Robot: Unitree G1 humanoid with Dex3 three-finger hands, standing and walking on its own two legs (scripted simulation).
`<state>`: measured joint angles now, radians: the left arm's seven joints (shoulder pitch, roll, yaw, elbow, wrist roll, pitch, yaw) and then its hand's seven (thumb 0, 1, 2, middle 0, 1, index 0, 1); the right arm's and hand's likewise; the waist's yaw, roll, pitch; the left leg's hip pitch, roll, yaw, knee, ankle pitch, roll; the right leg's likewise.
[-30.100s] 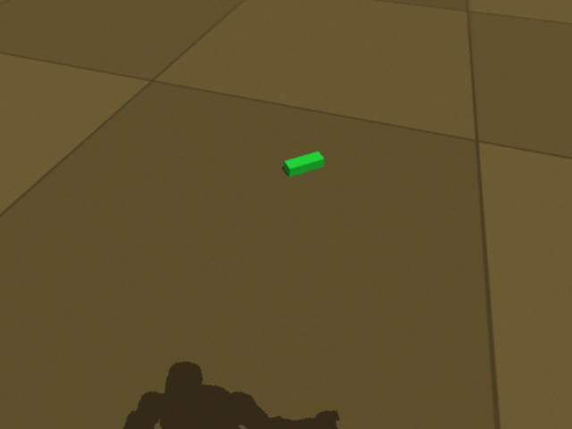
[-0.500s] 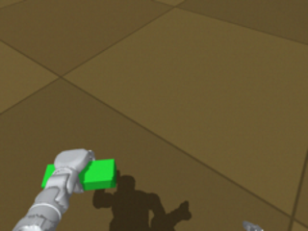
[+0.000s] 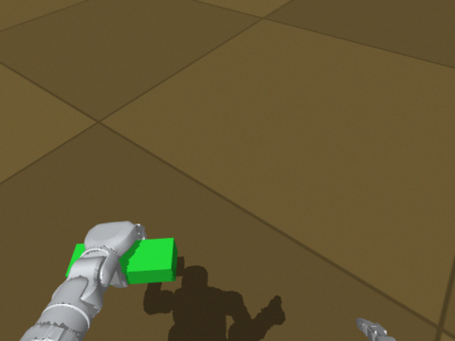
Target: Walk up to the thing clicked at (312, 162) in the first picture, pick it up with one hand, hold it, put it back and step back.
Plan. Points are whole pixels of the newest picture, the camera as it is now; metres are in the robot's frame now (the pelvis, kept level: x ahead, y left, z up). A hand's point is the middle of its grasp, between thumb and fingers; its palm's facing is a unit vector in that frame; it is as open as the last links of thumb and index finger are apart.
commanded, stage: hold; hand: left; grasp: from above
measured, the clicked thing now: (126, 262) +0.31 +0.22 -0.09
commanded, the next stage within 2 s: crouch in 1.14 s
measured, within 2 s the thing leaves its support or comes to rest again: neither
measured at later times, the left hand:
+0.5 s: hand (119, 261) +0.29 +0.22 -0.04, palm faces -0.45 -0.05 -0.89, open 9.6 cm
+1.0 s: hand (114, 258) +0.29 +0.23 -0.04, palm faces -0.45 -0.05 -0.89, open 9.6 cm
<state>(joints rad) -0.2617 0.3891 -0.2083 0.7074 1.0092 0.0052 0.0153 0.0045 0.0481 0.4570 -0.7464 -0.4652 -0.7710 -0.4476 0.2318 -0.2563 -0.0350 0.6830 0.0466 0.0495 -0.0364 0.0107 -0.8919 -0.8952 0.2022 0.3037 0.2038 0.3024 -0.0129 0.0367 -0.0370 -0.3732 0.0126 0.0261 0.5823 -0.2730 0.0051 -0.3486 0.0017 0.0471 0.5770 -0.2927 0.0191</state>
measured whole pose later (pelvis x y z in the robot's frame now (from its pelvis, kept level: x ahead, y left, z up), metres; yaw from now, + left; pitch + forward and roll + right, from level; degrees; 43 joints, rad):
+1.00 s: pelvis +0.00 +0.00 +0.01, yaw +0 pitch +1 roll +0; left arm -0.24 0.40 -0.22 0.65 1.01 0.00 -0.02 0.00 0.03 0.50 -0.74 -0.48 -0.76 -0.46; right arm 0.20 -0.25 -0.03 0.68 0.06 0.08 -0.05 0.01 -0.90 -0.90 0.20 0.30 0.20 0.30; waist 0.01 0.04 -0.01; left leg -0.27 0.01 0.02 0.48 -0.23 0.00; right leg -0.25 0.00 0.04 0.48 -0.26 0.02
